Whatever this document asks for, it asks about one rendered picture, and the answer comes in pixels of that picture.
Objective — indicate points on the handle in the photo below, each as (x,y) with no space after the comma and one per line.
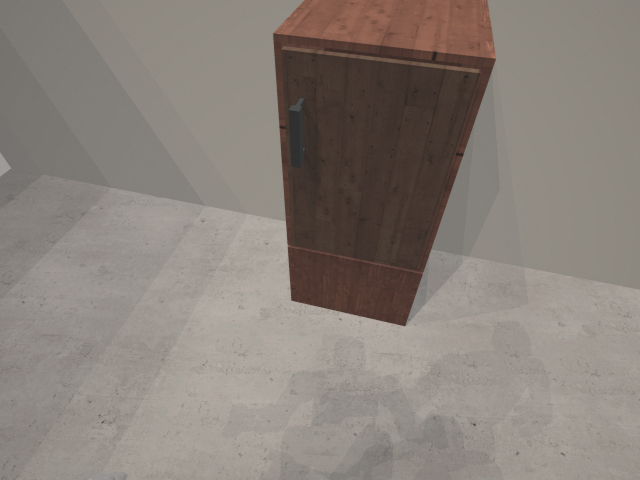
(296,134)

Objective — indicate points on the cupboard door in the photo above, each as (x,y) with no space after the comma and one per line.
(380,136)

